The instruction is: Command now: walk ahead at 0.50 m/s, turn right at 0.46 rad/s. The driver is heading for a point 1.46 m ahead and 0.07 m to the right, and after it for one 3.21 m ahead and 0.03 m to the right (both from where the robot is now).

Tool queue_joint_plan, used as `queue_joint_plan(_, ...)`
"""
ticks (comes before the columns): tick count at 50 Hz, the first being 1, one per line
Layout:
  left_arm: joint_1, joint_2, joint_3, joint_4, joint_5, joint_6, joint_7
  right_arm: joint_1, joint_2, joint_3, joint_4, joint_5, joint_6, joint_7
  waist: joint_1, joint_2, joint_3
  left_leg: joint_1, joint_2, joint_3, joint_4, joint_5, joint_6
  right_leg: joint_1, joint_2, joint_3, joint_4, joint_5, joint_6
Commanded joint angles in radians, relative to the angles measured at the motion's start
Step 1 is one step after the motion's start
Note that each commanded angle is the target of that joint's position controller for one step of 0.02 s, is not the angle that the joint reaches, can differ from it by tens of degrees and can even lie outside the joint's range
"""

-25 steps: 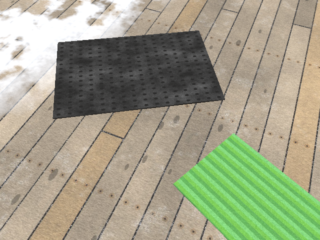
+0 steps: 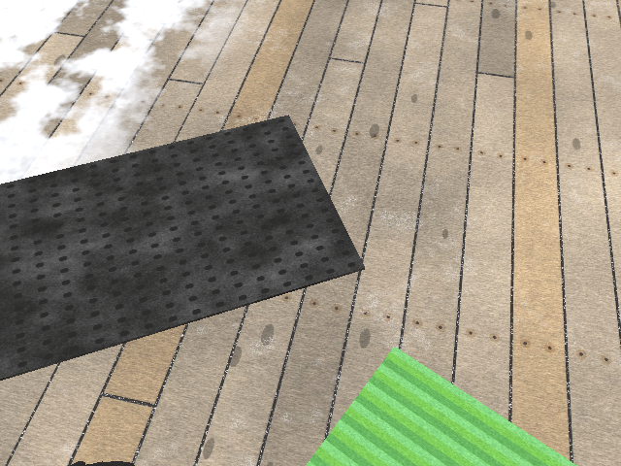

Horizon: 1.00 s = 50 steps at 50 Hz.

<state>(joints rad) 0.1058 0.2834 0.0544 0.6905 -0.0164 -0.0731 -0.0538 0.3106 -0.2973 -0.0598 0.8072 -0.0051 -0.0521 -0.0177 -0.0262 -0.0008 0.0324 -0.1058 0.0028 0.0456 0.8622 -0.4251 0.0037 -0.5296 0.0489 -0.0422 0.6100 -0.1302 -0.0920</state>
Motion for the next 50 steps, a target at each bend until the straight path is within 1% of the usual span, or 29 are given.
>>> queue_joint_plan(1, 0.314, 0.182, 0.059, -0.010, 0.001, 0.003, 0.022, -0.040, -0.132, -0.009, -0.141, 0.039, -0.087, 0.033, 0.156, -0.118, -0.351, -0.697, -0.013, -0.186, 0.603, -0.062, -0.001, 0.896, -0.351, 0.713, -0.276, -0.127, -0.286)
queue_joint_plan(2, 0.250, 0.165, 0.053, -0.017, 0.002, 0.003, 0.023, -0.093, -0.119, -0.002, -0.163, 0.037, -0.096, 0.034, 0.117, -0.020, -0.207, -0.702, 0.037, -0.165, 0.488, 0.011, 0.008, 0.716, -0.307, 0.579, -0.295, -0.081, -0.239)
queue_joint_plan(3, 0.190, 0.123, 0.038, -0.028, -0.001, 0.004, 0.024, -0.142, -0.117, -0.008, -0.162, 0.004, -0.090, 0.023, 0.089, 0.053, -0.128, -0.647, 0.078, -0.142, 0.368, 0.058, 0.009, 0.568, -0.258, 0.481, -0.321, -0.005, -0.191)
queue_joint_plan(4, 0.155, 0.130, 0.036, -0.044, 0.010, 0.006, 0.028, -0.120, -0.119, -0.013, -0.171, -0.005, -0.080, 0.019, 0.046, -0.005, -0.085, -0.583, 0.090, -0.137, 0.322, 0.081, -0.004, 0.448, -0.244, 0.454, -0.347, 0.089, -0.206)
queue_joint_plan(7, 0.122, 0.141, 0.042, -0.058, 0.010, 0.003, 0.039, -0.062, -0.094, -0.011, -0.160, -0.011, -0.050, 0.012, 0.000, -0.043, -0.071, -0.494, 0.098, -0.112, 0.197, 0.118, -0.050, 0.293, -0.193, 0.365, -0.384, 0.207, -0.213)
queue_joint_plan(9, 0.140, 0.170, 0.050, -0.052, 0.006, 0.003, 0.050, -0.114, -0.068, 0.000, -0.178, -0.014, -0.042, 0.005, 0.014, -0.057, -0.048, -0.492, 0.088, -0.097, 0.069, 0.219, -0.076, 0.238, -0.175, 0.320, -0.391, 0.239, -0.205)
queue_joint_plan(12, 0.182, 0.170, 0.053, -0.033, -0.006, 0.015, 0.061, -0.240, -0.044, 0.010, -0.200, -0.009, -0.051, 0.011, 0.070, -0.068, -0.046, -0.420, 0.039, -0.089, -0.179, 0.435, -0.085, 0.218, -0.117, 0.275, -0.364, 0.135, -0.144)
queue_joint_plan(16, 0.243, 0.169, 0.054, -0.010, -0.015, 0.030, 0.067, -0.316, -0.074, -0.001, -0.222, 0.012, -0.066, 0.028, 0.100, -0.091, -0.055, -0.373, 0.001, -0.121, -0.330, 0.470, -0.072, 0.304, -0.153, 0.382, -0.296, 0.023, -0.120)
queue_joint_plan(19, 0.238, 0.153, 0.050, -0.003, -0.004, 0.033, 0.069, -0.258, -0.102, -0.017, -0.207, 0.012, -0.080, 0.037, 0.063, -0.126, -0.059, -0.306, 0.010, -0.117, -0.379, 0.400, -0.022, 0.379, -0.195, 0.441, -0.212, 0.026, -0.092)
queue_joint_plan(20, 0.233, 0.134, 0.044, -0.004, -0.001, 0.034, 0.067, -0.195, -0.110, -0.025, -0.189, 0.007, -0.084, 0.035, 0.028, -0.126, -0.076, -0.218, 0.004, -0.097, -0.414, 0.388, 0.005, 0.377, -0.172, 0.431, -0.159, 0.072, -0.074)
queue_joint_plan(21, 0.236, 0.091, 0.028, -0.011, 0.005, 0.030, 0.063, -0.108, -0.139, -0.038, -0.177, -0.010, -0.090, 0.030, -0.013, -0.096, -0.153, -0.051, 0.060, -0.137, -0.410, 0.373, 0.053, 0.345, -0.121, 0.378, -0.020, 0.129, -0.041)
queue_joint_plan(22, 0.302, 0.043, 0.011, -0.023, 0.013, 0.021, 0.061, 0.021, -0.210, -0.056, -0.170, -0.024, -0.091, 0.026, -0.034, 0.054, -0.284, 0.252, 0.244, -0.380, -0.393, 0.345, 0.159, 0.138, -0.021, 0.285, 0.278, -0.060, 0.010)
queue_joint_plan(23, 0.382, 0.033, 0.001, -0.027, -0.013, 0.011, 0.062, 0.126, -0.247, -0.075, -0.107, -0.006, -0.073, 0.036, -0.027, 0.353, -0.348, 0.421, 0.397, -0.796, -0.522, 0.067, 0.288, -0.140, 0.054, 0.192, 0.560, -0.436, 0.060)
queue_joint_plan(24, 0.332, 0.123, 0.018, -0.017, -0.021, 0.008, 0.063, 0.106, -0.163, -0.052, -0.120, 0.016, -0.071, 0.039, -0.050, 0.212, -0.240, 0.362, 0.381, -0.820, -0.571, -0.123, 0.262, -0.246, -0.001, 0.244, 0.662, -0.417, 0.061)
queue_joint_plan(25, 0.221, 0.147, 0.025, -0.036, -0.017, 0.010, 0.062, 0.057, -0.122, -0.039, -0.124, 0.014, -0.064, 0.037, -0.061, 0.118, -0.124, 0.252, 0.342, -0.674, -0.575, -0.086, 0.225, -0.275, -0.036, 0.218, 0.684, -0.333, 0.061)
queue_joint_plan(26, 0.154, 0.135, 0.023, -0.053, -0.001, 0.009, 0.061, 0.014, -0.104, -0.028, -0.130, 0.002, -0.058, 0.037, -0.048, 0.055, -0.057, 0.142, 0.294, -0.557, -0.597, 0.031, 0.208, -0.257, -0.065, 0.185, 0.645, -0.273, 0.060)
queue_joint_plan(29, 0.157, 0.091, 0.021, -0.053, 0.008, 0.009, 0.051, -0.036, -0.061, -0.012, -0.118, -0.003, -0.059, 0.037, 0.007, 0.095, -0.034, 0.006, 0.208, -0.387, -0.654, 0.250, 0.196, -0.153, -0.128, 0.142, 0.512, -0.178, 0.066)
queue_joint_plan(31, 0.132, 0.063, 0.011, -0.068, 0.013, 0.007, 0.050, -0.025, -0.094, -0.018, -0.102, 0.011, -0.059, 0.036, 0.014, 0.124, -0.023, -0.035, 0.207, -0.354, -0.677, 0.355, 0.230, -0.141, -0.136, 0.110, 0.401, -0.169, 0.086)
queue_joint_plan(34, 0.032, 0.032, -0.002, -0.087, 0.027, -0.005, 0.048, 0.005, -0.122, -0.026, -0.081, 0.020, -0.046, 0.025, -0.010, 0.063, -0.028, -0.044, 0.172, -0.279, -0.693, 0.419, 0.217, -0.099, -0.117, 0.085, 0.194, -0.025, 0.105)
queue_joint_plan(35, 0.011, 0.018, -0.010, -0.093, 0.017, -0.011, 0.044, 0.008, -0.152, -0.034, -0.076, 0.022, -0.041, 0.022, -0.012, 0.105, -0.019, -0.073, 0.179, -0.267, -0.684, 0.433, 0.221, -0.057, -0.112, 0.082, 0.109, 0.016, 0.111)
queue_joint_plan(38, -0.080, 0.040, -0.004, -0.105, 0.008, -0.024, 0.031, 0.071, -0.150, -0.035, -0.047, 0.031, -0.026, 0.018, -0.047, 0.087, -0.014, -0.078, 0.167, -0.252, -0.659, 0.412, 0.200, 0.029, -0.069, 0.070, -0.022, 0.119, 0.129)
queue_joint_plan(40, -0.106, 0.059, 0.004, -0.117, 0.001, -0.032, 0.025, 0.090, -0.154, -0.037, -0.038, 0.038, -0.018, 0.014, -0.043, 0.095, -0.013, -0.057, 0.190, -0.297, -0.629, 0.372, 0.185, 0.068, -0.064, 0.090, -0.078, 0.123, 0.118)
queue_joint_plan(42, -0.075, 0.082, 0.016, -0.113, 0.000, -0.040, 0.025, 0.080, -0.164, -0.041, -0.037, 0.038, -0.010, 0.009, -0.005, 0.108, -0.023, -0.050, 0.201, -0.332, -0.580, 0.346, 0.161, 0.157, -0.061, 0.092, -0.131, 0.092, 0.095)
queue_joint_plan(44, 0.085, 0.135, 0.045, -0.071, 0.011, -0.042, 0.039, 0.068, -0.121, -0.028, -0.044, 0.029, -0.008, 0.007, 0.081, 0.087, -0.107, -0.116, 0.126, -0.289, -0.401, 0.409, 0.110, 0.417, -0.087, 0.096, -0.169, 0.063, 0.048)
queue_joint_plan(45, 0.249, 0.202, 0.063, -0.055, 0.028, -0.040, 0.051, 0.054, -0.054, -0.004, -0.073, 0.008, -0.012, 0.009, 0.152, -0.034, -0.246, -0.265, 0.052, -0.219, -0.103, 0.231, 0.068, 0.668, -0.275, 0.272, -0.156, 0.035, -0.014)
queue_joint_plan(46, 0.308, 0.270, 0.079, -0.031, 0.033, -0.023, 0.047, 0.171, 0.008, 0.015, -0.105, 0.030, -0.027, 0.006, 0.105, -0.329, -0.353, -0.573, -0.044, -0.120, 0.197, -0.149, 0.021, 0.891, -0.477, 0.666, -0.253, -0.188, -0.151)
queue_joint_plan(47, 0.297, 0.184, 0.061, -0.028, 0.023, -0.021, 0.044, 0.150, -0.087, -0.008, -0.083, 0.049, -0.028, 0.004, 0.121, -0.237, -0.279, -0.680, 0.008, -0.183, 0.346, -0.137, 0.014, 0.827, -0.461, 0.738, -0.311, -0.369, -0.157)
queue_joint_plan(48, 0.250, 0.132, 0.044, -0.030, 0.015, -0.021, 0.045, 0.072, -0.128, -0.023, -0.094, 0.050, -0.024, 0.006, 0.122, -0.165, -0.163, -0.714, 0.040, -0.181, 0.381, -0.049, 0.017, 0.724, -0.427, 0.592, -0.323, -0.337, -0.122)
queue_joint_plan(50, 0.148, 0.070, 0.024, -0.026, 0.023, -0.022, 0.040, 0.015, -0.105, -0.027, -0.099, 0.032, -0.010, 0.006, 0.074, -0.096, -0.059, -0.658, 0.089, -0.163, 0.334, 0.074, 0.007, 0.542, -0.342, 0.389, -0.375, -0.136, -0.089)
